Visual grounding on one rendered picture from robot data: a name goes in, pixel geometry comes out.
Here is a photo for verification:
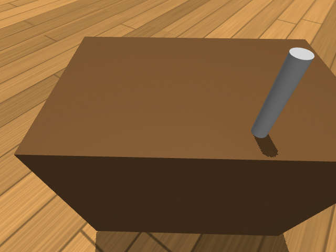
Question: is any can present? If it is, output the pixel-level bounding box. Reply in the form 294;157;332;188
251;48;314;138

